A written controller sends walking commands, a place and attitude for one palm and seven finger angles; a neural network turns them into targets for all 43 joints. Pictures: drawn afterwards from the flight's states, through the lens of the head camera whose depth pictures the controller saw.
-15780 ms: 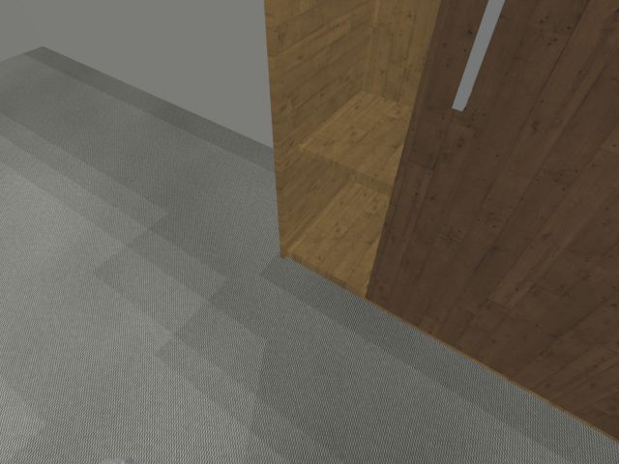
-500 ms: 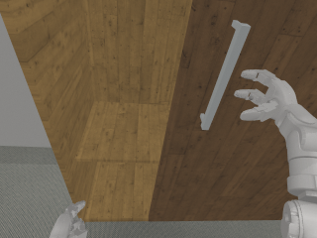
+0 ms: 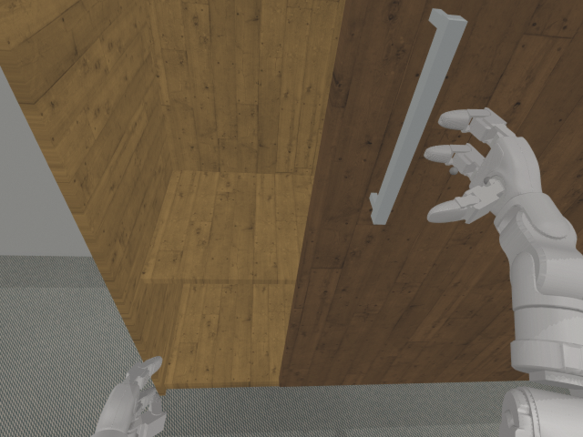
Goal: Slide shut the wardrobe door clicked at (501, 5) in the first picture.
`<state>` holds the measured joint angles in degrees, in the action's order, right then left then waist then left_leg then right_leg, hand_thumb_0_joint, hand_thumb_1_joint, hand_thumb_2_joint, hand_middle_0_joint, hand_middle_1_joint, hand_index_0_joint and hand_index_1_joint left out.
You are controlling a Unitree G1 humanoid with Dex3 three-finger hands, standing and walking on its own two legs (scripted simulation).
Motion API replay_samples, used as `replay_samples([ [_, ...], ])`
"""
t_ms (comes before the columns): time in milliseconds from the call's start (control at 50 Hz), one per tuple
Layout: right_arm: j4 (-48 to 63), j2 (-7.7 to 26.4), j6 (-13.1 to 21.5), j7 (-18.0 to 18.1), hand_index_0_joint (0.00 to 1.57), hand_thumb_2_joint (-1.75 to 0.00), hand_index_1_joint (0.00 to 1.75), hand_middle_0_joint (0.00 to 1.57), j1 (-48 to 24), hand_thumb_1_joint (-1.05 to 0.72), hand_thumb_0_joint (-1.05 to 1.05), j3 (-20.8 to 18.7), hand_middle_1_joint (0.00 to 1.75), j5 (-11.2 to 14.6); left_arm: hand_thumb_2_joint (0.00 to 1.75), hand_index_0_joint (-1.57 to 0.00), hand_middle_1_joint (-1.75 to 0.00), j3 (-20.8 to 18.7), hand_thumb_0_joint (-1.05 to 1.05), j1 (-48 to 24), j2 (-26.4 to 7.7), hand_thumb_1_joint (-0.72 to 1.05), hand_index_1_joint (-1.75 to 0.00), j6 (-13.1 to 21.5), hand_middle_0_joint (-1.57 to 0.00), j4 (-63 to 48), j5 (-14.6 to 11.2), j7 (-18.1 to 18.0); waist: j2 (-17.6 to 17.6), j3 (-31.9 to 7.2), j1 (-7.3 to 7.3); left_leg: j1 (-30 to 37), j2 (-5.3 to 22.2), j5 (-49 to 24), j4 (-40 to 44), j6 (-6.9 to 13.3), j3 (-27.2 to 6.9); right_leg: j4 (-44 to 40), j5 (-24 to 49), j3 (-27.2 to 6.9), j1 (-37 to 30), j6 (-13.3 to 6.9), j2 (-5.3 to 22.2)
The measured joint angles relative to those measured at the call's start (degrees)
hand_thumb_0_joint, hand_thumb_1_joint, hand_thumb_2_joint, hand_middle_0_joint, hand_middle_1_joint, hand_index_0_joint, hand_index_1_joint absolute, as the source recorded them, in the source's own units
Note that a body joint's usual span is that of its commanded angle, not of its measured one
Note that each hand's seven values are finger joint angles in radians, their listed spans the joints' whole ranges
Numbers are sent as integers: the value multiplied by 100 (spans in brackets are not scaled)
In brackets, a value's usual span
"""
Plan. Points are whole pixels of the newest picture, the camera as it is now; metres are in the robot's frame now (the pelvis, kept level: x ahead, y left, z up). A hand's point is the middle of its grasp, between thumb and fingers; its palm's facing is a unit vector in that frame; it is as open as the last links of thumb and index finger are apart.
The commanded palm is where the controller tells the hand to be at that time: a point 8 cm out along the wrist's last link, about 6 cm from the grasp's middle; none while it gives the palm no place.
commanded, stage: move the hooked fingers beside the handle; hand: right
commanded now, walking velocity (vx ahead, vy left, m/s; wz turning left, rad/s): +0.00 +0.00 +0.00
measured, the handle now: (403, 133) +0.43 -0.11 +0.25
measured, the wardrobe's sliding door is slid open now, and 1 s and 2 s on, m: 0.36 0.36 0.36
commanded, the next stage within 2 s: none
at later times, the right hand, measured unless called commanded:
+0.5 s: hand (458, 158) +0.37 -0.16 +0.26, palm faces -0.06 +1.00 -0.06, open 13.9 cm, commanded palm +0.36 -0.22 +0.25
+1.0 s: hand (489, 129) +0.38 -0.18 +0.29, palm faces -0.02 +1.00 -0.06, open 14.0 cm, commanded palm +0.35 -0.22 +0.24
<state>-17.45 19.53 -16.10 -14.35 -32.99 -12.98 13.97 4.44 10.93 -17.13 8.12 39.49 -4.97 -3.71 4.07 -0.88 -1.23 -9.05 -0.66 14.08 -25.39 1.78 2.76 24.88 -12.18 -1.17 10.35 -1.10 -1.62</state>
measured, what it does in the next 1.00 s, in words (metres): stands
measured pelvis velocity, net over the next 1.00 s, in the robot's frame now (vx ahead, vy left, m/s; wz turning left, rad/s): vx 0.02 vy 0.00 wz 0.00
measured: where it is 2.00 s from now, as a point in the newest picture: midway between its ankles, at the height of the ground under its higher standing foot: outside the picture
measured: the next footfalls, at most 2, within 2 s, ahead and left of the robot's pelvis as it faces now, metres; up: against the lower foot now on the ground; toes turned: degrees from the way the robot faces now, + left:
none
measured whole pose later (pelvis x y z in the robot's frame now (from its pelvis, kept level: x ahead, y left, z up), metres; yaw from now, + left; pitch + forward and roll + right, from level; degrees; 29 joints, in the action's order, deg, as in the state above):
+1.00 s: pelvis +0.02 +0.00 +0.00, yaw +0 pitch -3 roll +0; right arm -16.5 22.8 -21.5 -12.3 -37.0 -14.8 14.5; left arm 5.7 8.4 -15.4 4.9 41.7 -4.9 -3.7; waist 3.7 -4.0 -1.2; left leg -5.7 -0.8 14.5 -23.2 1.5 2.4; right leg 23.9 -13.4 -1.0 7.5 -1.2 -1.5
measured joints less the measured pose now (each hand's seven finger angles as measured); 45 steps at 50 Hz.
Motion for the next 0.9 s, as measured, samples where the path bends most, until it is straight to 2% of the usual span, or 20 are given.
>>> replay_samples([
  [40,273,-51,165,105,32,-30,123,31,31,49,-2,-40,122,-28,89,-20,-30,30,1,26,56,91,-30,45,-20,49,45,-8,-64,11,3,74,-9,9,25,2,-17,-25,-17,15,-80,7,8],
  [80,236,2,183,177,32,-30,122,31,-122,50,-2,-113,121,-35,89,-20,-30,71,1,21,112,90,-30,38,-21,135,63,-34,-104,-43,22,162,-24,16,70,5,-29,-42,-44,24,-160,12,22],
  [120,-64,123,59,202,31,-30,122,31,-402,50,-2,-157,121,-47,89,-20,-30,96,1,-1,145,90,-30,11,-21,206,45,-62,-106,-113,45,219,-36,18,110,3,-35,-40,-72,29,-200,12,34],
  [220,-661,311,-284,-16,30,-30,121,40,-837,50,-1,-166,127,33,89,-20,-30,58,1,-4,102,90,-30,-107,-21,205,-29,-27,-31,-236,18,151,-11,12,122,-24,-15,-13,-78,11,-104,-15,7],
  [280,-647,297,-418,-46,30,-30,121,39,-680,50,-1,-74,126,-12,89,-20,-30,18,1,1,54,90,-30,-159,-21,116,-43,37,33,-260,5,68,15,4,100,-45,-27,-12,-59,24,-33,-38,-17],
  [360,-336,52,-441,19,30,-30,121,36,-187,50,-1,24,124,2,89,-20,-30,6,1,-28,60,90,-30,-159,-20,29,-30,61,25,-177,14,25,40,14,54,-66,-48,-9,-51,46,-13,-60,-40],
  [460,739,-202,-162,308,30,-30,121,33,384,50,-2,81,122,-86,89,-20,-30,60,1,-72,151,91,-30,-2,-20,-47,79,35,-71,-19,39,153,35,22,71,-66,-102,-62,-61,97,-175,-55,-34],
  [540,886,-106,-58,401,30,-30,121,32,124,50,-2,-49,121,-52,89,-20,-30,116,1,-132,217,90,-30,0,-21,72,124,-4,-103,-105,19,312,19,27,148,-60,-115,-117,-84,106,-329,-47,-20],
  [580,580,10,-218,357,30,-30,121,31,-162,50,-2,-118,121,-21,89,-20,-30,134,1,-178,221,90,-30,-77,-21,136,94,-11,-89,-188,4,340,15,28,173,-60,-106,-118,-94,97,-343,-48,-17],
  [640,-24,205,-634,199,30,-30,121,31,-403,50,-1,-141,121,-1,89,-20,-30,136,1,-241,185,90,-30,-243,-21,135,20,20,-40,-281,4,278,15,19,181,-63,-88,-102,-91,80,-265,-50,-17],
  [680,-222,253,-859,115,30,-30,121,31,-293,50,-1,-101,121,-15,89,-20,-30,109,1,-254,135,90,-30,-325,-21,56,-18,55,12,-275,12,217,18,4,176,-67,-85,-91,-79,79,-199,-55,-20],
  [720,-140,184,-912,86,30,-30,121,30,-19,50,-1,-29,121,-21,89,-20,-30,74,1,-246,92,90,-30,-334,-21,-37,-27,66,41,-201,21,168,29,-1,156,-72,-77,-80,-65,72,-150,-63,-31],
  [760,278,30,-773,134,29,-30,120,30,329,50,-1,60,120,-21,89,-20,-30,52,1,-229,70,90,-30,-275,-21,-114,-6,51,30,-61,20,161,38,0,138,-73,-67,-75,-54,62,-145,-68,-39],
  [820,1109,-190,-345,254,29,-30,120,30,690,49,-2,115,120,20,89,-20,-30,66,1,-188,93,90,-30,-123,-21,-112,75,13,-57,80,-12,212,45,14,130,-67,-69,-115,-44,62,-219,-55,-46],
  [860,1432,-201,-76,327,29,-30,120,30,687,50,-2,76,120,39,89,-20,-30,94,1,-172,134,90,-30,-60,-21,-14,128,-4,-106,42,-28,274,36,30,148,-57,-71,-140,-55,62,-287,-37,-37],
  [900,1394,-115,17,372,30,-30,120,30,429,50,-2,-16,120,44,89,-20,-30,113,1,-170,173,90,-30,-67,-21,104,142,-20,-120,-52,-38,362,21,43,186,-46,-63,-151,-81,52,-361,-26,-24],
])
